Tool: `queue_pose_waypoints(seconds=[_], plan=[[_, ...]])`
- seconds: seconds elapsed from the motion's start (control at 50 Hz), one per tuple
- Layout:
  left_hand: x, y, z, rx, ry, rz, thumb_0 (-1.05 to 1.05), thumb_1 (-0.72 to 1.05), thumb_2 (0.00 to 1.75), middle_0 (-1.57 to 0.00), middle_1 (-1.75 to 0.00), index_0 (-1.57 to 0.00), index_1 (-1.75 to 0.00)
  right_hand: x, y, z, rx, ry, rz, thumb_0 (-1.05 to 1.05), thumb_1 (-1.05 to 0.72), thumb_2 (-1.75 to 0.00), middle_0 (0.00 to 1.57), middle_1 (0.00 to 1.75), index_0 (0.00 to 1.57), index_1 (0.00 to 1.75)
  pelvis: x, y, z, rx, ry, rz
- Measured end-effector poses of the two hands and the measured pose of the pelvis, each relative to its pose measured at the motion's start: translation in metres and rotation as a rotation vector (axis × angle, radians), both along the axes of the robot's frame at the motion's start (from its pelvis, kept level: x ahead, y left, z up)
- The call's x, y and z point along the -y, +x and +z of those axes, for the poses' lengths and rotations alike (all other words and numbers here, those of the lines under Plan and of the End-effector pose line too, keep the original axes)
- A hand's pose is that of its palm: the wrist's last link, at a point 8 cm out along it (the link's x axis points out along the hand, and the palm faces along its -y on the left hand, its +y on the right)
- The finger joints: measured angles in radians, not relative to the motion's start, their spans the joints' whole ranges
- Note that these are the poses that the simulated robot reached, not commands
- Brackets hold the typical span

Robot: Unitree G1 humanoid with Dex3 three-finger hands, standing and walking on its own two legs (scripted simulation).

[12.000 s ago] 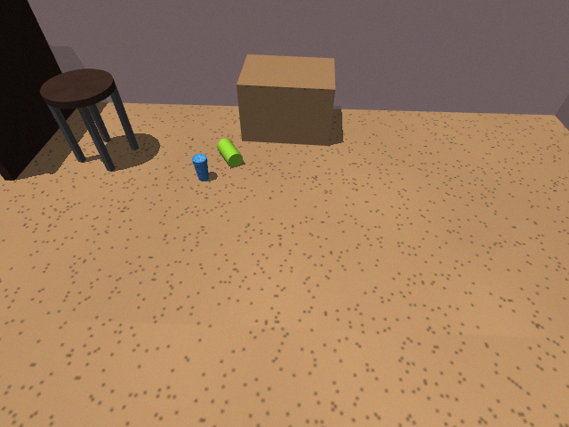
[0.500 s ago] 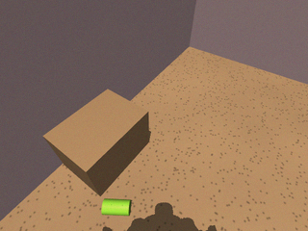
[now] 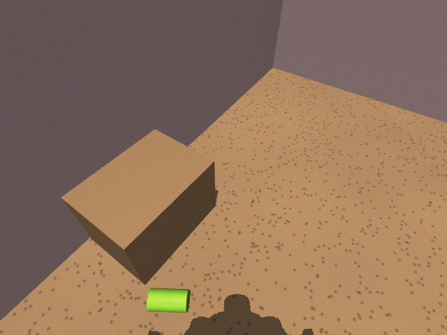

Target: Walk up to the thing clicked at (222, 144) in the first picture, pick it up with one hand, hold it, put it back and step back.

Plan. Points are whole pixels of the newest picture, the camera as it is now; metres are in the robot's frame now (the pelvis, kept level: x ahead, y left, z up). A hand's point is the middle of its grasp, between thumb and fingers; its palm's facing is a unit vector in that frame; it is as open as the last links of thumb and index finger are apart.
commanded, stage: stand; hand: left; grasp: from above
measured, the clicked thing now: (168, 300) +0.40 +0.23 -0.74
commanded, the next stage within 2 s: rise first in 0.42 s
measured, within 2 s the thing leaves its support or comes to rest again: neither
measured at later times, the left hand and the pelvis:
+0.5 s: hand out of the picture +0.07 +0.25 -0.16, palm faces -0.03 -0.94 -0.34, open 7.4 cm; pelvis +0.00 +0.00 +0.00, yaw +0 degrees
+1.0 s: hand out of the picture +0.14 +0.26 -0.20, palm faces -0.10 -0.91 -0.40, open 12.8 cm; pelvis -0.01 +0.01 -0.05, yaw -1 degrees
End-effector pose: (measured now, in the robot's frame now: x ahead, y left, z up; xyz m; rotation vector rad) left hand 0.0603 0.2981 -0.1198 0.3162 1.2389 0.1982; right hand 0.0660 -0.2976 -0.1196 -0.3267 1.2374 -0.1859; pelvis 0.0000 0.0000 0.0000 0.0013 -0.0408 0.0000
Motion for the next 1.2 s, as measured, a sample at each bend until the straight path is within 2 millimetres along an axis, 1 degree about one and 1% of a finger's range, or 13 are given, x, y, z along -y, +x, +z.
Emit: queue_pose_waypoints(seconds=[0.38,0.54,0.56,0.62,0.66,0.72,0.76,0.8,0.84,0.9,1.0,1.08,1.2], plan=[[0.001,-0.001,0.000,-0.006,0.000,-0.002,0.01,0.90,0.90,-0.20,-0.30,-0.20,-0.30,0.001,-0.004,-0.001,-0.010,0.002,-0.003,0.00,-0.91,-0.90,0.21,0.30,0.21,0.30,0.001,-0.001,0.000,-0.004,0.001,0.000],[0.001,0.001,0.000,-0.006,0.000,-0.001,0.01,0.90,0.90,-0.20,-0.31,-0.20,-0.30,0.001,-0.002,-0.001,-0.010,0.002,-0.001,0.00,-0.91,-0.90,0.21,0.30,0.21,0.30,0.001,0.001,0.000,-0.006,0.002,-0.001],[0.002,0.004,0.000,0.011,0.000,0.008,0.01,0.90,0.90,-0.20,-0.31,-0.20,-0.31,0.000,0.000,-0.001,0.008,0.003,-0.009,0.00,-0.91,-0.90,0.21,0.30,0.21,0.30,0.001,0.001,-0.001,-0.020,0.002,0.000],[0.006,0.027,-0.001,0.095,-0.007,0.035,0.01,0.85,0.91,-0.20,-0.37,-0.20,-0.37,-0.008,0.009,-0.001,0.091,0.012,-0.006,0.00,-0.92,-0.90,0.20,0.30,0.20,0.30,0.001,-0.005,-0.005,-0.052,0.001,0.007],[0.007,0.044,-0.005,0.110,-0.016,0.027,0.01,0.79,0.92,-0.19,-0.45,-0.19,-0.44,-0.015,0.013,-0.004,0.122,0.023,-0.008,0.00,-0.92,-0.90,0.20,0.30,0.20,0.30,0.001,-0.010,-0.009,-0.078,0.001,0.004],[0.006,0.071,-0.011,0.137,-0.020,-0.019,0.01,0.65,0.92,-0.16,-0.60,-0.16,-0.58,-0.025,0.015,-0.007,0.158,0.039,-0.018,0.00,-0.92,-0.90,0.20,0.30,0.20,0.30,0.002,-0.013,-0.016,-0.125,0.000,-0.002],[0.004,0.084,-0.014,0.149,-0.014,-0.048,0.01,0.53,0.92,-0.13,-0.71,-0.15,-0.68,-0.030,0.015,-0.010,0.177,0.049,-0.029,0.00,-0.92,-0.90,0.20,0.30,0.21,0.30,0.002,-0.013,-0.021,-0.150,0.001,-0.010],[0.003,0.091,-0.015,0.158,0.002,-0.070,0.01,0.40,0.92,-0.11,-0.80,-0.13,-0.78,-0.035,0.014,-0.011,0.191,0.058,-0.042,0.00,-0.92,-0.90,0.21,0.30,0.21,0.30,0.001,-0.012,-0.024,-0.162,0.001,-0.015],[0.002,0.093,-0.016,0.142,0.019,-0.088,0.01,0.26,0.93,-0.10,-0.89,-0.12,-0.85,-0.038,0.014,-0.013,0.203,0.066,-0.047,0.00,-0.92,-0.90,0.21,0.30,0.21,0.30,-0.002,-0.010,-0.027,-0.173,-0.001,-0.016],[0.000,0.090,-0.023,0.097,0.040,-0.100,0.01,0.05,0.94,-0.08,-0.97,-0.11,-0.94,-0.042,0.018,-0.017,0.229,0.075,-0.044,0.00,-0.92,-0.90,0.21,0.30,0.21,0.30,-0.005,-0.009,-0.034,-0.194,-0.006,-0.019],[-0.001,0.078,-0.044,0.055,0.054,-0.108,0.01,-0.26,0.95,-0.08,-1.05,-0.10,-1.02,-0.045,0.032,-0.027,0.283,0.071,-0.018,0.01,-0.92,-0.90,0.21,0.30,0.21,0.30,-0.010,-0.009,-0.051,-0.246,-0.010,-0.022],[-0.003,0.074,-0.059,0.084,0.070,-0.134,0.00,-0.41,0.96,-0.08,-1.07,-0.09,-1.05,-0.047,0.046,-0.038,0.318,0.056,0.015,0.01,-0.92,-0.90,0.21,0.30,0.21,0.30,-0.011,-0.010,-0.068,-0.289,-0.013,-0.023],[-0.006,0.070,-0.073,0.099,0.108,-0.185,0.00,-0.52,0.98,-0.08,-1.08,-0.09,-1.07,-0.053,0.067,-0.054,0.366,0.051,0.045,0.01,-0.93,-0.91,0.21,0.30,0.21,0.30,-0.011,-0.011,-0.088,-0.332,-0.022,-0.020]])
